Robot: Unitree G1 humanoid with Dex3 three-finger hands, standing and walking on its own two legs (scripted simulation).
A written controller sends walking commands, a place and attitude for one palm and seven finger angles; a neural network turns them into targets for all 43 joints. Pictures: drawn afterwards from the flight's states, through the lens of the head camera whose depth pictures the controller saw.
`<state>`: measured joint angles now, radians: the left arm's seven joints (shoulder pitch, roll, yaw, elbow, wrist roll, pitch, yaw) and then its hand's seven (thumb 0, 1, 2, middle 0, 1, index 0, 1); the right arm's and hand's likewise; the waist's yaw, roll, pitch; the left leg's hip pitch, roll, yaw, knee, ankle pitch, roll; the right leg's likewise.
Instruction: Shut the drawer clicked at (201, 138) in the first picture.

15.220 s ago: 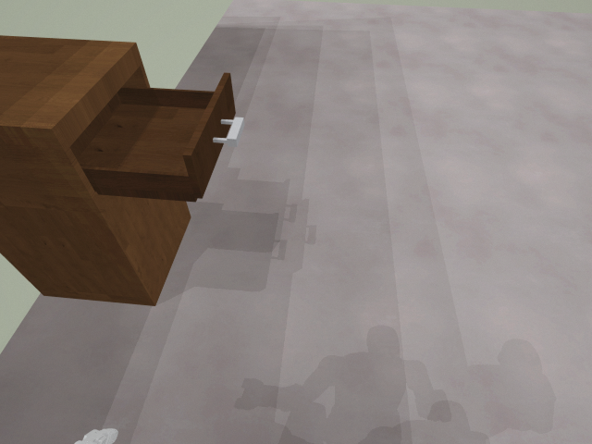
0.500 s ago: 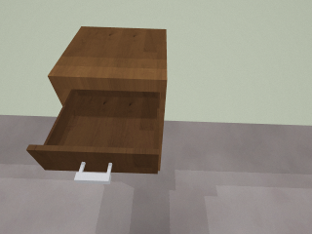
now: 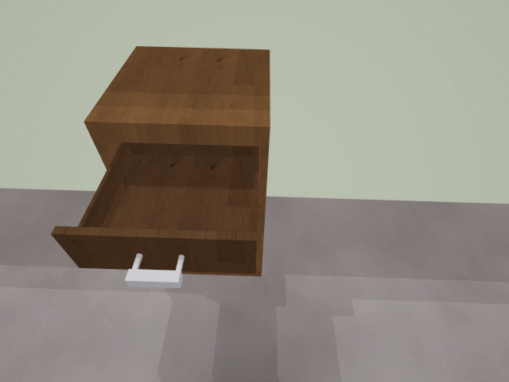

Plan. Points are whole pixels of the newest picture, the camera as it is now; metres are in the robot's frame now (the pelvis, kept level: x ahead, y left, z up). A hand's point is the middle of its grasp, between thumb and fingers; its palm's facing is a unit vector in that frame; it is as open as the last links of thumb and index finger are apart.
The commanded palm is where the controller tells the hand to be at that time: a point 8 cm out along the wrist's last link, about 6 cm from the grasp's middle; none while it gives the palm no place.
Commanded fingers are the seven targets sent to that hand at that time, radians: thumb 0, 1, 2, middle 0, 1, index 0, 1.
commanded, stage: come to a stop and stand still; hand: left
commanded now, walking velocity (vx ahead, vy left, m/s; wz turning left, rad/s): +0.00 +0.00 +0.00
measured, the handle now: (157, 268) +0.35 +0.23 -0.12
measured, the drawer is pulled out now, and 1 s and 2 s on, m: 0.29 0.29 0.29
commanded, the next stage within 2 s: look again from close up in 0.18 s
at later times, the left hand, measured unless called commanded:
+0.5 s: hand out of the picture +0.00 +0.17 -0.17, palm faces +0.05 -0.98 -0.18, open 7.4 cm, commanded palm none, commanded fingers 0.00 0.90 0.90 -0.20 -0.30 -0.20 -0.30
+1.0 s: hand out of the picture +0.04 +0.18 -0.15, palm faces +0.14 -0.96 -0.23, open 7.3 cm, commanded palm +0.11 +0.21 -0.07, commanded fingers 0.00 0.90 0.90 -0.30 -0.41 -0.30 -0.41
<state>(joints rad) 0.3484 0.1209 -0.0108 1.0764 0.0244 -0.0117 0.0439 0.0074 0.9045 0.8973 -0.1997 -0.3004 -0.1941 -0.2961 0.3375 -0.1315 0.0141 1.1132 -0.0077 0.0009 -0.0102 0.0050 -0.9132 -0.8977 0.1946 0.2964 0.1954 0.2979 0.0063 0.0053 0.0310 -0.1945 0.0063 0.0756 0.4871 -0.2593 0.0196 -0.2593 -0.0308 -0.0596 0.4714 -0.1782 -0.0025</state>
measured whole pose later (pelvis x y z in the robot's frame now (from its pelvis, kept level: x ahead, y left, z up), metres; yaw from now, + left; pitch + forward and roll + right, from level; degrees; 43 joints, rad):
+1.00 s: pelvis +0.02 +0.01 +0.00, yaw +0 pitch -2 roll +0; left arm 0.51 0.16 -0.02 0.64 -0.06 0.12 0.10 0.07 0.96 0.90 -0.21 -0.31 -0.21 -0.30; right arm 0.37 -0.16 0.03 1.01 0.02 -0.11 -0.05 0.02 -0.93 -0.90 0.20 0.30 0.20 0.30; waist 0.01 -0.01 0.03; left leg -0.15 -0.01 0.08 0.47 -0.29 0.03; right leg -0.23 -0.05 -0.05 0.50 -0.23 0.00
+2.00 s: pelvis +0.00 -0.01 -0.09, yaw +3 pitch +15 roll -2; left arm 0.64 0.20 0.13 -0.15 -0.25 -0.45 -0.27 0.02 0.90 0.90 -1.11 -1.29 -1.10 -1.28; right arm 0.24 -0.24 -0.06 0.53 0.04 -0.24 -0.05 0.02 -0.91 -0.90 0.20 0.30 0.20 0.30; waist -0.01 0.02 -0.14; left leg -0.88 0.03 -0.01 1.18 -0.57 0.00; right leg -0.91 -0.04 -0.12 1.13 -0.48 -0.03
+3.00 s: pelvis +0.02 +0.00 -0.08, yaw +3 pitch +15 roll -2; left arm 0.67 0.21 0.12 -0.23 -0.23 -0.39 -0.23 0.02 0.90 0.90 -1.40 -1.60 -1.39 -1.60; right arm 0.23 -0.21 -0.01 0.46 0.04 -0.17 -0.04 0.01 -0.91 -0.90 0.20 0.30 0.20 0.30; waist 0.00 0.03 -0.16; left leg -0.83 0.02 -0.02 1.15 -0.58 0.01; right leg -0.85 -0.04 -0.12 1.08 -0.49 -0.02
